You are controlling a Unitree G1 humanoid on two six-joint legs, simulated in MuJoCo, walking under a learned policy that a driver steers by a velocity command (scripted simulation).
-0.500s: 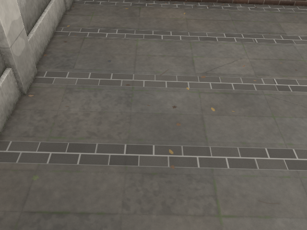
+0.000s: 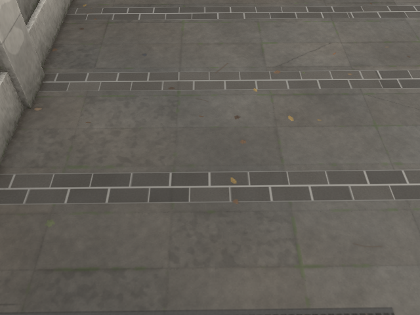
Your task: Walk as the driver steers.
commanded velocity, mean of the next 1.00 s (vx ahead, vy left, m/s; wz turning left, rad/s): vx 0.31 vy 0.00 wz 0.00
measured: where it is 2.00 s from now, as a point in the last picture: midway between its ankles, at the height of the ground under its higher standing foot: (184, 312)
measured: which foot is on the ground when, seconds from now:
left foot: down 0.00-0.40, up 0.42-0.78, down 0.80-1.00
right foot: down 0.00-0.78, up 0.80-1.00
